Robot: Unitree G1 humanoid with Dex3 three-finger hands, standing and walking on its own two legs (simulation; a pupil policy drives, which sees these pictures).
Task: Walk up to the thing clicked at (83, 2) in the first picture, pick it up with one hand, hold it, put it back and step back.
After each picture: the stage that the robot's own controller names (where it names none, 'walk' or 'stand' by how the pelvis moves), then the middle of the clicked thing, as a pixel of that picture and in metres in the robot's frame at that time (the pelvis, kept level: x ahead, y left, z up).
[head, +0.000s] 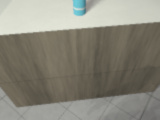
stand; out of the picture +0.81 +0.02 +0.14
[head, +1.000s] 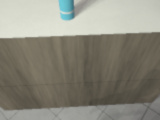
rise first; out of the picture +0.71 +0.11 +0.16
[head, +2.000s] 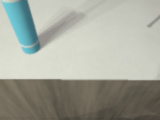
stand; (22, 21) +0.48 +0.23 +0.16
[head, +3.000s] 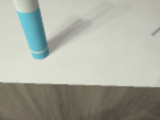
stand; (33, 29) +0.49 +0.19 +0.14
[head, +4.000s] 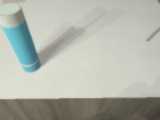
stand; (22, 42) +0.44 +0.22 +0.13
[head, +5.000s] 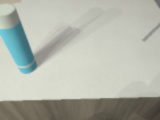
stand; (17, 43) +0.43 +0.24 +0.13
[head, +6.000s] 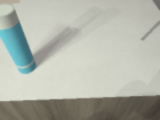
stand; (16, 43) +0.43 +0.24 +0.13
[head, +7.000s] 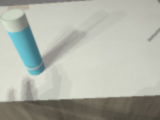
rise first; (26, 46) +0.43 +0.24 +0.14
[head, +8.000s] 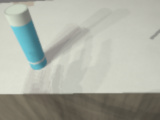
go down; (29, 41) +0.45 +0.24 +0.14
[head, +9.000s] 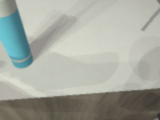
go down; (12, 34) +0.43 +0.21 +0.15
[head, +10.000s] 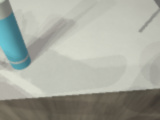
approach; (9, 37) +0.44 +0.22 +0.15
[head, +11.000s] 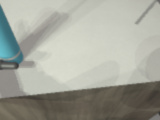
close; out of the picture +0.44 +0.24 +0.17
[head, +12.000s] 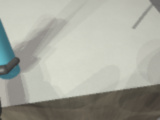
lift; out of the picture +0.41 +0.25 +0.17
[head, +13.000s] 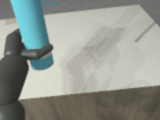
lift; (32, 25) +0.37 +0.14 +0.29
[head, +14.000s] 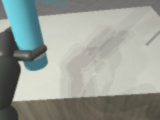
hold; (25, 24) +0.34 +0.16 +0.30
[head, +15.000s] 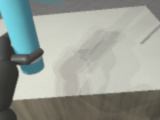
hold; (22, 29) +0.35 +0.17 +0.29
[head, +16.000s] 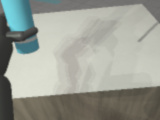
crouch; (17, 8) +0.41 +0.18 +0.32
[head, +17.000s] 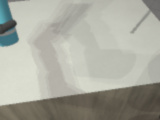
lower; out of the picture +0.48 +0.23 +0.28
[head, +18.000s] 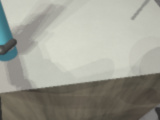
lower; out of the picture +0.47 +0.24 +0.18
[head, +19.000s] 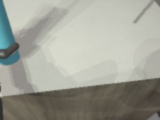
lower; out of the picture +0.46 +0.24 +0.18
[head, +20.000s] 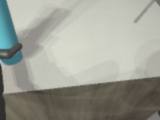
lower; (0, 26) +0.46 +0.24 +0.17
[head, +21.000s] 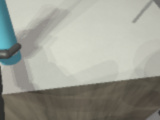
lower; out of the picture +0.46 +0.24 +0.17
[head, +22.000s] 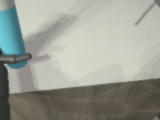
open; (8, 32) +0.44 +0.22 +0.17
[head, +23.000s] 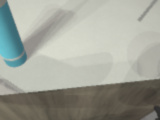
sink last; (3, 30) +0.42 +0.21 +0.17
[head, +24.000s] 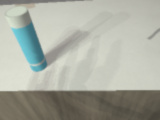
sink last; (29, 42) +0.45 +0.24 +0.14
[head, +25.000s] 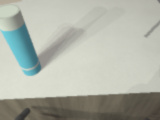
stand; (21, 45) +0.41 +0.23 +0.14
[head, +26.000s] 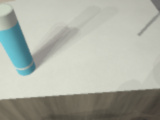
stand; (15, 45) +0.42 +0.24 +0.14
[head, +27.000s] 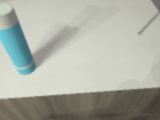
stand; (15, 44) +0.42 +0.24 +0.14
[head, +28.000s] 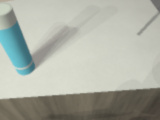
stand; (14, 44) +0.42 +0.24 +0.14
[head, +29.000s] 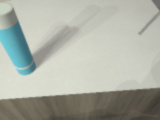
stand; (15, 44) +0.42 +0.23 +0.14
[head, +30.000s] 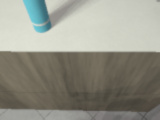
walk; out of the picture +0.56 +0.19 +0.16
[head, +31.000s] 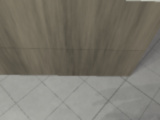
walk; out of the picture +0.93 +0.16 +0.15
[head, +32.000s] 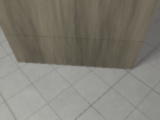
stand; out of the picture +1.22 +0.17 +0.15
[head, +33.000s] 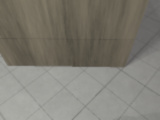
stand; out of the picture +1.18 +0.21 +0.13
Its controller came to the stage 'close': yes
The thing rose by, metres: 0.19
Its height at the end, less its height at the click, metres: +0.00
